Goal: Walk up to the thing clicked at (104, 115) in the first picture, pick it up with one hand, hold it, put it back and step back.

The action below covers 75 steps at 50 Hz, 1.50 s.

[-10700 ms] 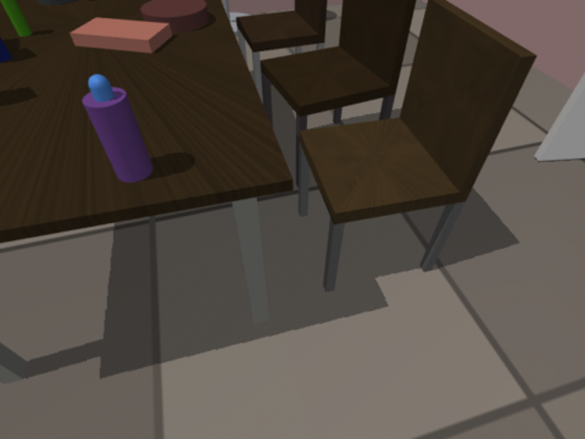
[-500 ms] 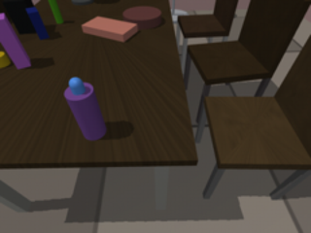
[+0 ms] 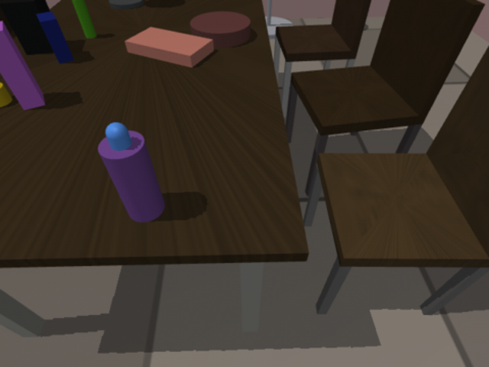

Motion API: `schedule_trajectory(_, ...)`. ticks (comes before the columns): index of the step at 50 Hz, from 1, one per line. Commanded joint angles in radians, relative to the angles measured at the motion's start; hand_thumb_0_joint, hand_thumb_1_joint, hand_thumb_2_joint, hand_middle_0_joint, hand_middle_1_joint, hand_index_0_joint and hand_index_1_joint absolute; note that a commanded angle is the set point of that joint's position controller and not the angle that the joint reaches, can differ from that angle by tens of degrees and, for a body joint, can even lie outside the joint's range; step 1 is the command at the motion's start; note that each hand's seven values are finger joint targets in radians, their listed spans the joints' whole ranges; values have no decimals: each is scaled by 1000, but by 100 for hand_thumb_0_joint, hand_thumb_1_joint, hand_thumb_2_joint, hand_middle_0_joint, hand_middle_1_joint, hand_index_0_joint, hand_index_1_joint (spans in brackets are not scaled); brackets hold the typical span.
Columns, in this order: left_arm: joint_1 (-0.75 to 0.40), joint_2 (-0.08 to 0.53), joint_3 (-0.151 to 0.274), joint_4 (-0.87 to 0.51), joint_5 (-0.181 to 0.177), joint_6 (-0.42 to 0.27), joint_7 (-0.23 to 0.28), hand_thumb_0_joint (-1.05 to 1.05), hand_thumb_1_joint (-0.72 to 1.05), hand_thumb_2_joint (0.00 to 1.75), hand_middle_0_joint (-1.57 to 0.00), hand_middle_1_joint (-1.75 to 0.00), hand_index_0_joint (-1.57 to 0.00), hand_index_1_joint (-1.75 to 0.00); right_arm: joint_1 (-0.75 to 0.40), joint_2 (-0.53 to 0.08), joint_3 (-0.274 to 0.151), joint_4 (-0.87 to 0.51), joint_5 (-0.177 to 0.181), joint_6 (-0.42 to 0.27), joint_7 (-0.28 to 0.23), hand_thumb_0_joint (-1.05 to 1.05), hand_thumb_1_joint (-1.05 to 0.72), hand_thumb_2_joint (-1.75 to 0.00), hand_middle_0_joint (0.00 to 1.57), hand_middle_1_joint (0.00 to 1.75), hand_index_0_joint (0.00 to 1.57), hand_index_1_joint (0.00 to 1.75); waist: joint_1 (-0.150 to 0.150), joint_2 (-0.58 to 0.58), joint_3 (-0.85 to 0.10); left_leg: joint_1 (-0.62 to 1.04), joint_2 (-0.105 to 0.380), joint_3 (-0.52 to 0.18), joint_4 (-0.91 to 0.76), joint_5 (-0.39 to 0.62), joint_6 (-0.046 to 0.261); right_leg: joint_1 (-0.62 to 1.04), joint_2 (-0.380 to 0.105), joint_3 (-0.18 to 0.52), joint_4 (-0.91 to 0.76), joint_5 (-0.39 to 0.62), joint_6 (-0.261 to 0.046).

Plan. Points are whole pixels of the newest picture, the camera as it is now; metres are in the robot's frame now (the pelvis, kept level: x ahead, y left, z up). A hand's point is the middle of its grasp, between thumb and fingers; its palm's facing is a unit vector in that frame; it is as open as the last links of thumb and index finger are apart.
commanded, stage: stand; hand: left
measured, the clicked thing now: (132, 172) +0.45 +0.23 +0.08
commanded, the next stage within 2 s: rise first in 0.48 s
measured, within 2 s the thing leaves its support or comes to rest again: neither
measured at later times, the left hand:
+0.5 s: hand out of the picture +0.07 +0.26 -0.15, palm faces -0.03 -0.94 -0.35, open 7.4 cm
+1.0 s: hand (94, 362) +0.18 +0.26 -0.08, palm faces +0.23 -0.91 -0.34, open 14.3 cm
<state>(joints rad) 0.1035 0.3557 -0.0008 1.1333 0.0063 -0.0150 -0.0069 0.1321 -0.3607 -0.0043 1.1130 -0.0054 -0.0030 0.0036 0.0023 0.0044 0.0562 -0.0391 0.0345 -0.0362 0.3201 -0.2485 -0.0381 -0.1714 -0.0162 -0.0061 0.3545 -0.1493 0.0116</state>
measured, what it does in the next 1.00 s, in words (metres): stands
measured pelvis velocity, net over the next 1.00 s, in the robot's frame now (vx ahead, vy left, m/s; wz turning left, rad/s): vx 0.00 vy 0.01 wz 0.00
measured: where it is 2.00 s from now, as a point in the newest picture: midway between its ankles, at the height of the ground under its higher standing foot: outside the picture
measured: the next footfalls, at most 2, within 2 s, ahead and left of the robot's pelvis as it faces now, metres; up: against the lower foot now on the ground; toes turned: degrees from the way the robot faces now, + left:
none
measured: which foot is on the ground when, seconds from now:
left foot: down 0.00-1.00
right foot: down 0.00-1.00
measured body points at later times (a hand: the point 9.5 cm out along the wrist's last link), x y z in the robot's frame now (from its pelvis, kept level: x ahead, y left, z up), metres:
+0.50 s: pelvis +0.00 +0.00 +0.00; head +0.01 +0.00 +0.45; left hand +0.07 +0.31 -0.13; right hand +0.06 -0.30 -0.14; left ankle -0.05 +0.15 -0.75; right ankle +0.03 -0.13 -0.75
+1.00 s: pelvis +0.00 +0.01 -0.01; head +0.01 +0.00 +0.44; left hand +0.16 +0.31 -0.05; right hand +0.16 -0.26 -0.10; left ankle -0.05 +0.15 -0.75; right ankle +0.03 -0.13 -0.75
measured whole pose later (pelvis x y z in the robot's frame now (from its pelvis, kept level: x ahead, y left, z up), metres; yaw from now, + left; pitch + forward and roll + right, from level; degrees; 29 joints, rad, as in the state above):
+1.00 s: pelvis +0.00 +0.01 -0.01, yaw +0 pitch +2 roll +0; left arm 0.24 0.29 0.14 0.52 -0.05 -0.06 0.06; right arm 0.18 -0.25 -0.09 0.74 0.06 -0.08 -0.06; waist 0.03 0.03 -0.02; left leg -0.16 0.03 -0.03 0.44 -0.30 -0.03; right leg -0.28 -0.02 0.00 0.43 -0.18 0.02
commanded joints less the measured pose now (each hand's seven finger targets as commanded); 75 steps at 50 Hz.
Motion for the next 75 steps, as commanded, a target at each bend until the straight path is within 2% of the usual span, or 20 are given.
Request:
schedule_trajectory(1, -39, 219, 42, -62, -3, -20, 15, 0, 90, 90, -20, -30, -20, -30, -23, -204, -39, -56, -2, -20, -11, 0, -90, -90, 20, 30, 20, 30, -2, 4, -86, -67, 96, -40, -60, 202, 47, 100, -112, 81, -25, 207, -36)
schedule_trajectory(16, -35, 219, 43, -62, -2, -17, 12, 0, 90, 90, -20, -30, -20, -30, -16, -207, -44, -52, -6, -19, -9, 0, -90, -90, 20, 30, 20, 30, 3, 5, -54, -91, 90, -39, -77, 109, 52, 72, -106, 90, -45, 90, -34)
schedule_trajectory(29, -36, 223, 43, -64, -1, -16, 13, 0, 82, 82, -12, -22, -12, -22, -12, -205, -43, -54, -5, -21, -9, 0, -82, -82, 12, 22, 12, 22, -1, -4, -81, -73, 94, -41, -69, 154, 52, 87, -111, 92, -28, 149, -39)
schedule_trajectory(30, -387, 15, 15, -415, -74, -96, 19, 0, 74, 74, -4, -14, -4, -14, -363, -9, 4, -405, 98, -145, -23, 0, -74, -74, 5, 14, 5, 14, -38, 3, -102, -219, -44, 70, 63, 100, 32, -25, -2, -27, 33, 38, -12)
schedule_trajectory(31, -339, 111, 33, -463, -109, -137, 47, 0, 66, 66, -5, -6, -3, -7, -342, -38, 9, -448, 110, -167, -36, 0, -66, -66, 4, 6, 5, 6, 10, -54, -141, -179, -40, 64, 29, 46, 37, 53, -8, -26, 7, -31, -12)
schedule_trajectory(32, -226, 183, 72, -349, -104, -130, 67, 0, 58, 58, -5, -4, -2, -7, -259, -131, -43, -351, 106, -160, -58, 0, -58, -58, 4, 5, 5, 5, -16, -41, -84, -191, -47, 73, 18, 2, 42, 21, -5, -23, -5, -61, -15)
schedule_trajectory(33, -132, 246, 136, -296, -104, -115, 75, 0, 50, 50, -5, -5, -3, -7, -208, -168, -92, -277, 101, -145, -66, 0, -50, -50, 5, 5, 5, 5, 14, -10, -63, -223, -47, 84, 37, 5, 34, 18, -2, -25, 8, -58, -14)
schedule_trajectory(34, -65, 234, 176, -289, -102, -98, 81, 0, 42, 42, -7, -6, -5, -8, -205, -184, -131, -249, 99, -143, -78, 0, -42, -42, 5, 5, 5, 5, 26, -21, -102, -219, -46, 82, 52, 60, 33, 29, 0, -27, 25, -2, -14)
schedule_trajectory(36, -177, 217, 156, -450, -90, -120, 97, 0, 28, 29, -6, -6, -5, -7, -182, -177, -150, -272, 80, -161, -94, 0, -26, -26, 5, 5, 5, 5, 10, 30, -278, -159, -38, 74, 83, 177, 30, 58, 0, -23, 73, 136, -13)
schedule_trajectory(39, 61, 159, 213, -362, -46, -91, 87, 0, 15, 21, -6, -6, -6, -6, -11, -108, -193, -207, 47, -134, -76, 0, -11, -20, 5, 5, 5, 5, 13, 43, -241, -207, -39, 66, 98, 255, 26, 45, 10, -30, 88, 200, -26)
schedule_trajectory(42, 119, 149, 223, -558, -47, -87, 82, 0, 3, 14, -5, -6, -7, -4, 46, -43, -157, -331, 55, -120, -68, 0, 4, -15, 5, 5, 5, 5, 17, 43, -325, -141, -43, 78, 84, 337, 24, 103, 10, -40, 70, 272, -21)
schedule_trajectory(50, 76, 85, 177, -907, -61, -97, 82, 0, -39, 5, -4, -4, -4, -4, -60, -17, -116, -609, 57, -130, -77, 0, 38, -6, 5, 5, 5, 5, 18, 6, -151, -178, -36, 73, 34, 157, 36, 25, 7, -55, 28, 82, -16)
schedule_trajectory(51, 77, 126, 218, -960, -60, -103, 90, 0, -45, 3, -5, -4, -5, -4, -46, -59, -147, -636, 52, -138, -84, 0, 41, -5, 5, 5, 5, 5, 16, 8, -160, -168, -35, 71, 33, 155, 36, 34, 10, -55, 28, 80, -15)
schedule_trajectory(53, 92, 144, 238, -1082, -58, -118, 96, 0, -54, 1, -5, -5, -5, -5, -12, -33, -124, -678, 48, -147, -83, 0, 48, -3, 5, 5, 5, 5, 27, 48, -194, -146, -33, 68, 37, 193, 28, 72, 14, -59, 35, 103, -21)
schedule_trajectory(58, 196, 147, 290, -1158, -54, -127, 99, 0, -56, 1, -4, -5, -4, -5, 3, -13, -134, -685, 36, -150, -81, 0, 50, -3, 5, 5, 5, 5, 38, 30, -148, -141, -34, 62, 49, 247, 27, 86, 11, -64, 38, 151, -22)
schedule_trajectory(62, 303, 82, 248, -1239, -56, -139, 71, 0, -54, 0, -4, -5, -4, -4, 145, 7, -159, -645, 35, -144, -65, 0, 52, -2, 5, 5, 5, 5, 15, 48, -129, -120, -29, 64, 43, 285, 20, 75, 17, -73, 49, 182, -26)
schedule_trajectory(67, 266, 106, 286, -1354, -57, -163, 55, 0, -55, 1, -4, -4, -4, -4, 44, 27, -141, -712, 36, -150, -46, 0, 52, -2, 5, 5, 5, 5, 34, 25, -103, -131, -28, 54, 36, 265, 21, 82, 15, -77, 39, 154, -23)
schedule_trajectory(72, 308, 129, 322, -1392, -56, -190, 53, 0, -56, 1, -4, -4, -4, -4, 65, -5, -188, -665, 30, -152, -49, 0, 52, -2, 5, 5, 5, 5, 40, 42, -97, -132, -31, 49, 34, 241, 22, 94, 13, -76, 38, 129, -25)
schedule_trajectory(73, 304, 116, 312, -1429, -57, -197, 49, 0, -56, 1, -4, -4, -4, -4, 61, 29, -158, -652, 28, -152, -44, 0, 52, -2, 5, 5, 5, 5, 50, 54, -85, -141, -32, 51, 33, 231, 23, 96, 12, -77, 36, 122, -24)
schedule_trajectory(75, 297, 128, 325, -1464, -55, -208, 50, 0, -56, 2, -4, -4, -3, -5, 28, -17, -197, -689, 26, -161, -49, 0, 52, -2, 5, 5, 5, 5, 40, 60, -119, -122, -34, 52, 33, 231, 23, 101, 11, -72, 40, 124, -25)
